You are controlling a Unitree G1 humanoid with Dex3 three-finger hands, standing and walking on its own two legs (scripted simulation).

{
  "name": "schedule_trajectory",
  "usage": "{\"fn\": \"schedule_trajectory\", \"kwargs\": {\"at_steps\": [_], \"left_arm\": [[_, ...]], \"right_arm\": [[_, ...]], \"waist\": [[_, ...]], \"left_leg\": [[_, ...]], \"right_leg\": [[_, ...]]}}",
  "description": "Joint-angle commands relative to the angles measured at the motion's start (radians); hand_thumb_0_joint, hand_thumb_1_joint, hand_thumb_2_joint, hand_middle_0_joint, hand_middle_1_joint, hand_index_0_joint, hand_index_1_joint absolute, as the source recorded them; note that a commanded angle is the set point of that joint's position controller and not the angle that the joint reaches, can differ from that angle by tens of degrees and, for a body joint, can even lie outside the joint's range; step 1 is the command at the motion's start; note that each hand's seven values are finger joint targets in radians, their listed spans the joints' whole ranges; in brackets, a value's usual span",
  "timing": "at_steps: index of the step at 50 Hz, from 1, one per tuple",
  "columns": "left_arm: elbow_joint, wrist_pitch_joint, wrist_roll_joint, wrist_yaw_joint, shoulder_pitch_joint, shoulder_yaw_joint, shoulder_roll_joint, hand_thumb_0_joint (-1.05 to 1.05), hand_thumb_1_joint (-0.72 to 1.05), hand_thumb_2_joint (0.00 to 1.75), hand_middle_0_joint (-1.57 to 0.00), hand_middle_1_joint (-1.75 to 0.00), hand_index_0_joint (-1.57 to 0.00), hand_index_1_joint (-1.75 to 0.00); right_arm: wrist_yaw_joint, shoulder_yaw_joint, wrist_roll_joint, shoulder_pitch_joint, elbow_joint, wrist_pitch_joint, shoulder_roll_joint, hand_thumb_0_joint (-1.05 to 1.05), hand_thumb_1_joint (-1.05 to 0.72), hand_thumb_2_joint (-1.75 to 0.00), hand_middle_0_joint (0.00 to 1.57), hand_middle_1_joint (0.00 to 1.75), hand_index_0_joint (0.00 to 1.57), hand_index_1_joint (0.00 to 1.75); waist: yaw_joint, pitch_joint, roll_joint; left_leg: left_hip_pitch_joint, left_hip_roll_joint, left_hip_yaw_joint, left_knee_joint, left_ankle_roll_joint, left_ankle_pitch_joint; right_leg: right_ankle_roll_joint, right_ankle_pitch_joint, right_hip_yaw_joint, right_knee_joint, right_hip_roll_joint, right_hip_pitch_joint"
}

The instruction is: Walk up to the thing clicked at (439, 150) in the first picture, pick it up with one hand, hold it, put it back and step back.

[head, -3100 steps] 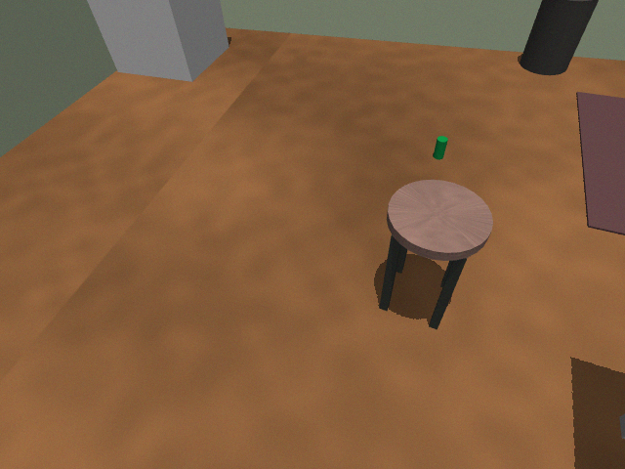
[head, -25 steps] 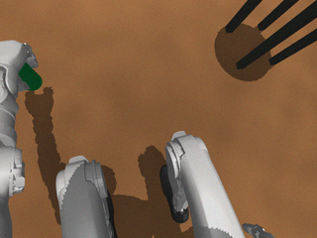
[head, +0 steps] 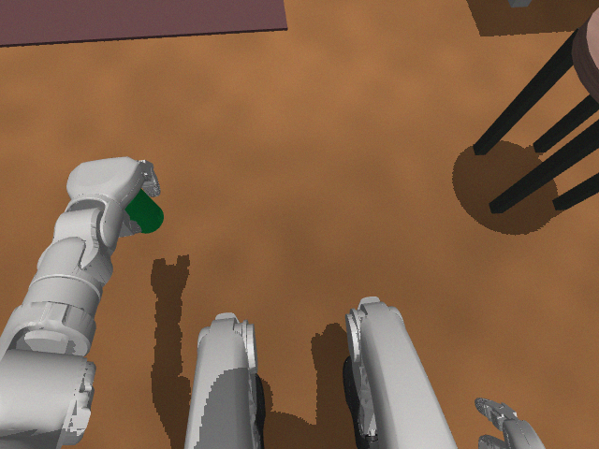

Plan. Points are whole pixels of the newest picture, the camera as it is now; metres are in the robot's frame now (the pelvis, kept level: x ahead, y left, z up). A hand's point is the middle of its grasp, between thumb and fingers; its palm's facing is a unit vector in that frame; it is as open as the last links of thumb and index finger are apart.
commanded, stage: lift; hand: left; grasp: from above
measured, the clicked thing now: (134, 206) +0.47 +0.24 -0.11
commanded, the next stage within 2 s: hold in 0.88 s
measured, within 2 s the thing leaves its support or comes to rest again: neither
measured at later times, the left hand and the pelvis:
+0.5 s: hand (59, 199) +0.39 +0.23 +0.10, palm faces -0.45 -0.07 -0.89, open 7.8 cm; pelvis +0.04 -0.01 +0.18, yaw +2 degrees
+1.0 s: hand (7, 141) +0.40 +0.22 +0.18, palm faces -0.44 -0.08 -0.89, open 7.8 cm; pelvis +0.08 -0.01 +0.25, yaw +1 degrees
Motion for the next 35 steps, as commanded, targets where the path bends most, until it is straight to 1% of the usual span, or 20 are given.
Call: {"fn": "schedule_trajectory", "kwargs": {"at_steps": [1,2,3,4,5,9,11,12,14,15,19,20,21,22,24,26,28,31,33,35], "left_arm": [[-0.211,0.011,-0.008,0.052,-0.273,0.062,0.188,0.00,0.61,0.58,-0.86,-0.83,-0.93,-0.75],[-0.245,0.011,-0.014,0.054,-0.283,0.073,0.198,0.00,0.63,0.57,-0.86,-0.81,-0.94,-0.73],[-0.237,0.013,-0.013,0.057,-0.249,0.083,0.213,0.00,0.63,0.59,-0.88,-0.80,-0.95,-0.73],[-0.254,0.011,-0.015,0.058,-0.231,0.068,0.186,0.00,0.62,0.57,-0.87,-0.80,-0.94,-0.73],[-0.249,0.010,-0.014,0.062,-0.194,0.080,0.197,0.00,0.60,0.56,-0.86,-0.78,-0.93,-0.71],[-0.270,0.002,-0.015,0.084,-0.172,0.075,0.178,0.00,0.61,0.59,-0.88,-0.77,-0.95,-0.71],[-0.248,0.002,-0.016,0.100,-0.129,0.062,0.146,0.00,0.62,0.60,-0.89,-0.77,-0.95,-0.71],[-0.248,0.001,-0.012,0.107,-0.131,0.055,0.137,0.00,0.63,0.60,-0.91,-0.77,-0.97,-0.71],[-0.211,0.003,-0.012,0.119,-0.111,0.036,0.110,0.00,0.64,0.60,-0.92,-0.76,-0.97,-0.71],[-0.186,0.006,-0.015,0.125,-0.073,0.037,0.105,0.00,0.64,0.59,-0.92,-0.75,-0.98,-0.70],[-0.170,0.003,-0.010,0.141,-0.073,0.020,0.080,0.00,0.65,0.59,-0.92,-0.75,-0.98,-0.69],[-0.161,0.003,-0.007,0.145,-0.059,0.007,0.062,0.00,0.63,0.58,-0.91,-0.75,-0.97,-0.69],[-0.170,0.001,-0.006,0.153,-0.056,0.019,0.074,0.00,0.63,0.58,-0.90,-0.74,-0.96,-0.68],[-0.157,0.002,0.000,0.158,-0.067,0.011,0.070,0.00,0.64,0.59,-0.91,-0.76,-0.97,-0.70],[-0.144,0.004,-0.001,0.170,-0.058,-0.010,0.032,0.00,0.64,0.60,-0.92,-0.75,-0.97,-0.70],[-0.155,0.009,0.000,0.183,-0.075,-0.002,0.045,0.00,0.66,0.62,-0.93,-0.77,-0.99,-0.71],[-0.135,0.018,0.005,0.193,-0.052,-0.004,0.042,0.00,0.66,0.63,-0.94,-0.76,-0.99,-0.71],[-0.101,0.035,0.005,0.203,-0.020,-0.008,0.019,0.00,0.68,0.65,-0.95,-0.76,-1.00,-0.71],[-0.131,0.038,0.003,0.202,-0.034,-0.005,0.025,0.00,0.67,0.66,-0.94,-0.78,-0.99,-0.72],[-0.129,0.042,0.005,0.198,0.012,0.000,0.031,0.00,0.65,0.66,-0.94,-0.75,-0.99,-0.71]], "right_arm": [[-0.029,-0.078,0.006,0.142,-0.034,-0.029,-0.170,0.00,-0.91,-0.90,0.20,0.30,0.20,0.30],[-0.032,-0.080,0.009,0.140,-0.030,-0.035,-0.169,0.00,-0.90,-0.90,0.20,0.30,0.20,0.30],[-0.035,-0.081,0.011,0.129,-0.029,-0.038,-0.168,0.00,-0.90,-0.90,0.20,0.30,0.20,0.30],[-0.038,-0.079,0.013,0.131,-0.030,-0.044,-0.159,0.00,-0.91,-0.90,0.20,0.30,0.20,0.30],[-0.041,-0.079,0.017,0.126,-0.030,-0.049,-0.159,0.00,-0.91,-0.90,0.20,0.30,0.20,0.30],[-0.056,-0.077,0.023,0.116,-0.018,-0.072,-0.144,0.00,-0.91,-0.90,0.20,0.30,0.20,0.30],[-0.064,-0.078,0.025,0.111,-0.008,-0.085,-0.133,0.00,-0.91,-0.90,0.20,0.30,0.20,0.30],[-0.067,-0.079,0.028,0.121,-0.002,-0.092,-0.131,0.00,-0.91,-0.90,0.20,0.30,0.20,0.30],[-0.072,-0.079,0.030,0.120,0.005,-0.104,-0.125,0.00,-0.91,-0.90,0.20,0.30,0.20,0.30],[-0.072,-0.080,0.033,0.115,0.007,-0.110,-0.127,0.00,-0.91,-0.90,0.20,0.30,0.20,0.30],[-0.076,-0.087,0.032,0.114,0.016,-0.131,-0.126,0.00,-0.90,-0.90,0.20,0.30,0.20,0.30],[-0.077,-0.084,0.034,0.120,0.018,-0.135,-0.123,0.00,-0.91,-0.90,0.20,0.30,0.20,0.30],[-0.077,-0.089,0.033,0.114,0.020,-0.139,-0.127,0.00,-0.90,-0.90,0.20,0.30,0.20,0.30],[-0.078,-0.085,0.033,0.123,0.024,-0.142,-0.122,0.00,-0.91,-0.90,0.20,0.30,0.20,0.30],[-0.077,-0.088,0.031,0.126,0.030,-0.146,-0.120,0.00,-0.90,-0.90,0.20,0.30,0.20,0.30],[-0.078,-0.092,0.031,0.142,0.040,-0.150,-0.125,0.00,-0.90,-0.90,0.20,0.30,0.20,0.30],[-0.076,-0.096,0.031,0.145,0.046,-0.150,-0.125,0.00,-0.90,-0.90,0.20,0.30,0.20,0.30],[-0.071,-0.101,0.028,0.145,0.051,-0.148,-0.127,0.00,-0.90,-0.90,0.20,0.30,0.20,0.30],[-0.070,-0.104,0.027,0.142,0.052,-0.149,-0.126,0.00,-0.90,-0.90,0.20,0.30,0.20,0.30],[-0.068,-0.108,0.028,0.132,0.043,-0.144,-0.130,0.00,-0.90,-0.90,0.20,0.30,0.20,0.30]], "waist": [[-0.022,-0.597,0.123],[-0.015,-0.602,0.112],[-0.006,-0.581,0.114],[-0.008,-0.573,0.115],[0.007,-0.570,0.091],[0.004,-0.497,0.071],[0.012,-0.451,0.044],[0.004,-0.435,0.036],[0.004,-0.377,0.028],[0.016,-0.355,0.015],[0.027,-0.324,0.032],[0.026,-0.311,0.025],[0.038,-0.323,0.026],[0.029,-0.307,0.027],[0.033,-0.290,0.016],[0.034,-0.299,0.014],[0.040,-0.290,0.012],[0.046,-0.266,-0.008],[0.056,-0.288,0.000],[0.070,-0.271,-0.021]], "left_leg": [[0.603,-0.003,0.006,-0.398,0.016,0.108],[0.632,-0.001,0.004,-0.421,0.016,0.114],[0.657,0.001,0.001,-0.451,0.015,0.106],[0.672,-0.003,0.011,-0.468,0.015,0.109],[0.704,-0.002,0.006,-0.496,0.014,0.111],[0.781,-0.002,0.012,-0.594,0.015,0.088],[0.818,-0.003,0.015,-0.638,0.016,0.089],[0.835,-0.002,0.019,-0.655,0.015,0.101],[0.860,-0.004,0.025,-0.700,0.015,0.104],[0.879,-0.004,0.017,-0.730,0.013,0.097],[0.967,0.000,0.014,-0.821,0.007,0.109],[0.986,-0.003,0.018,-0.839,0.007,0.128],[1.015,-0.005,0.021,-0.857,0.006,0.135],[1.026,-0.008,0.026,-0.871,0.006,0.154],[1.074,-0.007,0.028,-0.905,0.004,0.196],[1.113,-0.007,0.035,-0.928,0.005,0.248],[1.149,-0.010,0.048,-0.952,0.005,0.291],[1.196,-0.009,0.051,-0.997,0.004,0.328],[1.234,-0.009,0.049,-1.016,0.002,0.379],[1.259,-0.014,0.053,-1.047,0.004,0.396]], "right_leg": [[-0.067,0.141,-0.050,-0.318,0.036,0.442],[-0.067,0.144,-0.047,-0.341,0.036,0.467],[-0.066,0.138,-0.046,-0.363,0.036,0.490],[-0.066,0.139,-0.039,-0.392,0.037,0.526],[-0.067,0.138,-0.037,-0.416,0.038,0.559],[-0.063,0.119,-0.015,-0.532,0.040,0.669],[-0.062,0.116,-0.006,-0.591,0.041,0.720],[-0.062,0.124,0.000,-0.620,0.042,0.745],[-0.061,0.120,0.010,-0.677,0.041,0.785],[-0.061,0.109,0.011,-0.700,0.042,0.809],[-0.060,0.129,0.017,-0.779,0.043,0.879],[-0.060,0.142,0.019,-0.803,0.045,0.907],[-0.059,0.147,0.022,-0.824,0.043,0.932],[-0.060,0.160,0.025,-0.842,0.046,0.952],[-0.059,0.199,0.020,-0.874,0.046,0.990],[-0.057,0.247,0.025,-0.908,0.045,1.040],[-0.056,0.288,0.030,-0.941,0.043,1.085],[-0.054,0.326,0.030,-0.984,0.040,1.136],[-0.051,0.373,0.034,-1.000,0.038,1.188],[-0.049,0.391,0.034,-1.029,0.036,1.226]]}}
